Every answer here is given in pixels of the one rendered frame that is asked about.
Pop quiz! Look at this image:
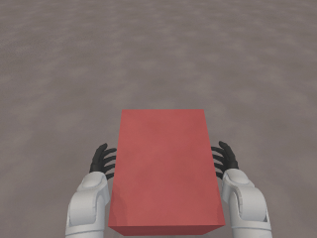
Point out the robot right hand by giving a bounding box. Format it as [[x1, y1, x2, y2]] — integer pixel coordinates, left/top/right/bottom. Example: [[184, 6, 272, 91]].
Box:
[[211, 141, 239, 179]]

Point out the robot left forearm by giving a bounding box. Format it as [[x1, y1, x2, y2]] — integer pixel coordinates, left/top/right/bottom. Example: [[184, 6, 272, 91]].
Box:
[[65, 172, 110, 238]]

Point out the robot left hand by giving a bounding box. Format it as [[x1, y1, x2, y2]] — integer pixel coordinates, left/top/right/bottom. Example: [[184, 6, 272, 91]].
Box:
[[89, 143, 117, 180]]

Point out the carton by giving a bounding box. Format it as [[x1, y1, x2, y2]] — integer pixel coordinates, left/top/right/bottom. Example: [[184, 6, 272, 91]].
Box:
[[108, 109, 226, 236]]

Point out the robot right forearm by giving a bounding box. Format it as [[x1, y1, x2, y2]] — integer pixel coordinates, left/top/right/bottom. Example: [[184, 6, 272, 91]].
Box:
[[221, 169, 272, 238]]

